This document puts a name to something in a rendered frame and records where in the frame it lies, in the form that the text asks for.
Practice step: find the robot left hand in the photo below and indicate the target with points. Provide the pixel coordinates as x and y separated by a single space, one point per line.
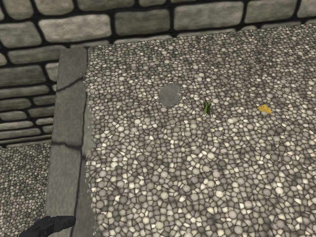
48 225

